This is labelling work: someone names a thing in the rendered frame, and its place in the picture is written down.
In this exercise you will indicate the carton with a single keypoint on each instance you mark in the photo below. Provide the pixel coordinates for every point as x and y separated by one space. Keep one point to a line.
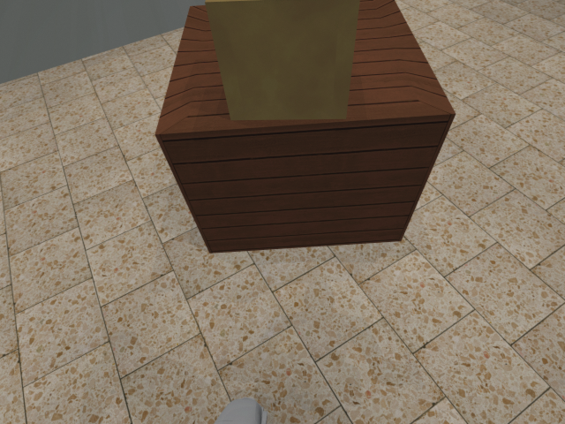
285 59

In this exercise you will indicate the robot left thigh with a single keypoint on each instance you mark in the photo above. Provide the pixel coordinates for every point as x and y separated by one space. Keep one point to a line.
242 411

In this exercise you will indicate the pedestal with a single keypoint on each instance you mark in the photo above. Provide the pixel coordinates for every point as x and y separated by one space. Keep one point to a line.
274 184

